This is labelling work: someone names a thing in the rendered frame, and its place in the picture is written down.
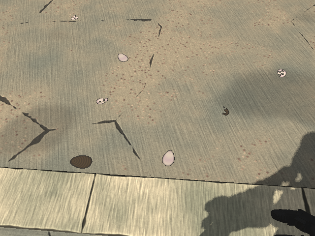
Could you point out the robot right hand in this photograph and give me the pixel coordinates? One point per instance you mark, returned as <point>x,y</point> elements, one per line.
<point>301,219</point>

